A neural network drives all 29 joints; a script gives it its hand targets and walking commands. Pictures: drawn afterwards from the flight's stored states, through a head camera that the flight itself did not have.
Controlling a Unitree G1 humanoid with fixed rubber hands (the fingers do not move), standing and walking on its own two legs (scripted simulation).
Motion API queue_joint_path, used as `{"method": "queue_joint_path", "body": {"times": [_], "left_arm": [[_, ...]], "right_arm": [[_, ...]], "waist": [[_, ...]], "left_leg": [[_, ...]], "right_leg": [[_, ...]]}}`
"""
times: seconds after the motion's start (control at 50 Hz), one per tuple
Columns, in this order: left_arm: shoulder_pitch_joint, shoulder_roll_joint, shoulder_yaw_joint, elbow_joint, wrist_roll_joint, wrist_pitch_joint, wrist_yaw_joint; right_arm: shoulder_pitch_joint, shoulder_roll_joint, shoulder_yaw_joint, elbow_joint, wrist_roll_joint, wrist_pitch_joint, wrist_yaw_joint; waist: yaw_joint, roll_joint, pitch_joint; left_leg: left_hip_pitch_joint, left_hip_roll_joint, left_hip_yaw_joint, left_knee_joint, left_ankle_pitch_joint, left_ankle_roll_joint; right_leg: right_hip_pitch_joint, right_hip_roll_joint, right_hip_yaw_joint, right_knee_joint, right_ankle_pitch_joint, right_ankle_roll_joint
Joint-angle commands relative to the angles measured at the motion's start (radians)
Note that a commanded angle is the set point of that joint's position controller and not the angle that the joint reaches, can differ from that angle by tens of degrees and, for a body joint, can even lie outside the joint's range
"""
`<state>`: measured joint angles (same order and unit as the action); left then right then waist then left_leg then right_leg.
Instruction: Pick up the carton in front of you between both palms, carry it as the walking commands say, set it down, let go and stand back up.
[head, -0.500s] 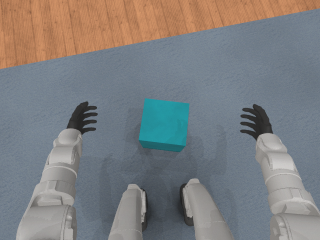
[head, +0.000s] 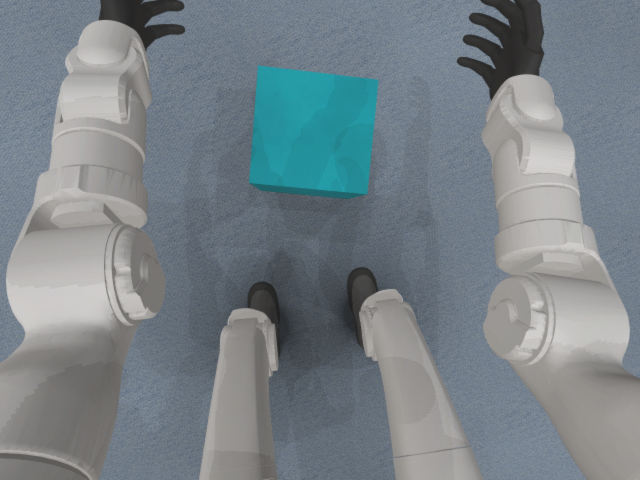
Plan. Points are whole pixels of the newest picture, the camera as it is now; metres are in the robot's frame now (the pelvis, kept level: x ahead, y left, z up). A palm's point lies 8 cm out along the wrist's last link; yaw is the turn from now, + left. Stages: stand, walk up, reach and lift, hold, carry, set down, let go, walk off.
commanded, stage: reach and lift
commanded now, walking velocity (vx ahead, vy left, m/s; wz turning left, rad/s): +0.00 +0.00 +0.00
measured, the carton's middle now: (310, 143) +0.51 -0.04 -0.52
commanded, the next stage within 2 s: none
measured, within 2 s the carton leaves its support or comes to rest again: leaves its support in 1.64 s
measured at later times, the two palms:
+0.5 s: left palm (195, 116) +0.54 +0.15 -0.35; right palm (435, 136) +0.47 -0.23 -0.34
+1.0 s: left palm (216, 129) +0.54 +0.14 -0.46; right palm (405, 143) +0.48 -0.22 -0.45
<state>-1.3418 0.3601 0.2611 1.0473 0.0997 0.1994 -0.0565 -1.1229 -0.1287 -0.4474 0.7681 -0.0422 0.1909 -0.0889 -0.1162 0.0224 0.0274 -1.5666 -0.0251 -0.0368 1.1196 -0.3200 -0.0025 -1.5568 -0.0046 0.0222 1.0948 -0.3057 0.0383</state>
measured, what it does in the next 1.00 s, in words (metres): lowers itself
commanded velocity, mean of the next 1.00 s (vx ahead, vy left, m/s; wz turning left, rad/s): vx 0.00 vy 0.00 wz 0.00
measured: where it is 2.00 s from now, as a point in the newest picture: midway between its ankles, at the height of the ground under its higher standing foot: (317, 331)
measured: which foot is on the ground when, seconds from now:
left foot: down 0.00-1.00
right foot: down 0.00-1.00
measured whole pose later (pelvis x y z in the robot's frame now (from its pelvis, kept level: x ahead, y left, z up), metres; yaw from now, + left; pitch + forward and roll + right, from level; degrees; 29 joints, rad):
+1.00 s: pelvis -0.03 +0.00 -0.27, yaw -3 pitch +38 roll -3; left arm -1.57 0.48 -0.08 1.20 -0.23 0.06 0.07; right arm -1.44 -0.26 -0.21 1.12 0.22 0.03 -0.15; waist -0.08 -0.03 0.39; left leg -2.27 -0.04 -0.06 2.21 -0.61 -0.03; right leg -2.26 0.03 0.01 2.16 -0.56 0.06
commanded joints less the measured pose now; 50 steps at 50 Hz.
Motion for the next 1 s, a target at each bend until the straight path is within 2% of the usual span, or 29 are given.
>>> {"method": "queue_joint_path", "body": {"times": [0.0,0.08,0.16,0.24,0.32,0.4,0.42,0.44,0.5,0.58,0.66,0.76,0.78,0.82,0.9,0.98], "left_arm": [[-0.192,0.052,0.03,-0.112,0.029,-0.047,0.008],[-0.113,-0.001,0.047,-0.11,0.047,-0.084,0.027],[-0.064,-0.012,0.037,-0.096,0.037,-0.109,0.051],[-0.099,0.027,-0.012,-0.12,-0.016,-0.127,0.08],[-0.181,0.095,-0.104,-0.157,-0.113,-0.125,0.106],[-0.275,0.141,-0.181,-0.161,-0.198,-0.11,0.122],[-0.3,0.161,-0.181,-0.146,-0.213,-0.105,0.122],[-0.312,0.151,-0.201,-0.136,-0.223,-0.099,0.122],[-0.389,0.185,-0.232,-0.132,-0.251,-0.085,0.129],[-0.468,0.2,-0.244,-0.025,-0.267,-0.074,0.125],[-0.506,0.207,-0.255,0.077,-0.271,-0.09,0.114],[-0.56,0.234,-0.275,0.116,-0.29,-0.123,0.111],[-0.578,0.243,-0.283,0.102,-0.295,-0.131,0.114],[-0.61,0.244,-0.292,0.075,-0.297,-0.142,0.121],[-0.574,0.216,-0.333,0.052,-0.326,-0.16,0.122],[-0.514,0.195,-0.34,0.035,-0.329,-0.165,0.127]], "right_arm": [[-0.114,-0.08,-0.035,-0.102,-0.026,-0.058,0.017],[-0.061,-0.054,-0.06,-0.072,-0.051,-0.109,0.031],[-0.032,-0.057,-0.06,-0.028,-0.051,-0.138,0.03],[-0.071,-0.092,-0.019,-0.02,0.006,-0.151,0.015],[-0.143,-0.162,0.065,-0.027,0.102,-0.148,-0.013],[-0.219,-0.21,0.138,-0.026,0.181,-0.129,-0.039],[-0.237,-0.217,0.159,-0.016,0.202,-0.123,-0.042],[-0.268,-0.222,0.163,-0.006,0.206,-0.117,-0.045],[-0.334,-0.254,0.167,-0.004,0.228,-0.1,-0.056],[-0.438,-0.266,0.174,0.092,0.232,-0.093,-0.061],[-0.505,-0.264,0.178,0.192,0.218,-0.11,-0.055],[-0.573,-0.283,0.191,0.257,0.222,-0.141,-0.051],[-0.594,-0.294,0.185,0.241,0.225,-0.149,-0.053],[-0.617,-0.309,0.196,0.238,0.241,-0.162,-0.055],[-0.556,-0.28,0.219,0.264,0.257,-0.182,-0.063],[-0.495,-0.261,0.23,0.243,0.267,-0.191,-0.071]], "waist": [[-0.024,0.115,-1.078],[-0.013,0.102,-1.042],[-0.004,0.087,-1.016],[0.006,0.083,-1.067],[-0.002,0.089,-1.206],[-0.006,0.111,-1.256],[-0.001,0.107,-1.243],[0.002,0.125,-1.22],[-0.014,0.126,-1.228],[-0.011,0.11,-1.059],[-0.01,0.082,-0.923],[-0.009,0.066,-0.879],[-0.02,0.072,-0.879],[-0.009,0.097,-0.887],[-0.021,0.098,-0.934],[-0.018,0.112,-0.996]], "left_leg": [[0.695,-0.054,0.025,0.001,0.466,-0.022],[0.531,-0.047,0.009,0.096,0.549,-0.025],[0.32,-0.046,0.012,0.214,0.48,-0.034],[0.183,-0.049,0.026,0.348,0.412,-0.042],[0.173,-0.047,0.042,0.494,0.374,-0.04],[0.176,-0.039,0.054,0.604,0.278,-0.042],[0.197,-0.032,0.056,0.62,0.208,-0.036],[0.138,-0.03,0.062,0.632,0.178,-0.043],[0.121,-0.023,0.061,0.685,0.121,-0.04],[0.017,-0.008,0.053,0.729,-0.034,-0.033],[-0.09,0.003,0.042,0.78,-0.098,-0.029],[-0.132,0.01,0.034,0.853,-0.062,-0.028],[-0.122,0.013,0.028,0.861,-0.056,-0.026],[-0.127,0.009,0.037,0.883,-0.009,-0.031],[-0.09,0.004,0.032,0.929,0.103,-0.031],[-0.042,-0.003,0.033,0.94,0.166,-0.034]], "right_leg": [[0.333,0.074,-0.112,-0.024,0.387,0.035],[0.208,0.073,-0.096,0.067,0.455,0.039],[0.114,0.073,-0.083,0.198,0.432,0.047],[0.078,0.075,-0.078,0.342,0.418,0.05],[0.075,0.069,-0.086,0.484,0.405,0.056],[0.019,0.064,-0.106,0.586,0.3,0.054],[-0.04,0.062,-0.114,0.589,0.196,0.053],[-0.019,0.058,-0.112,0.619,0.2,0.048],[-0.017,0.053,-0.123,0.686,0.166,0.043],[-0.108,0.033,-0.118,0.735,0.019,0.037],[-0.131,0.023,-0.106,0.792,-0.024,0.035],[-0.109,0.022,-0.092,0.867,0.033,0.035],[-0.134,0.021,-0.094,0.873,0.044,0.035],[-0.119,0.025,-0.088,0.895,0.091,0.027],[-0.065,0.037,-0.089,0.935,0.217,0.025],[-0.059,0.045,-0.098,0.944,0.266,0.025]]}}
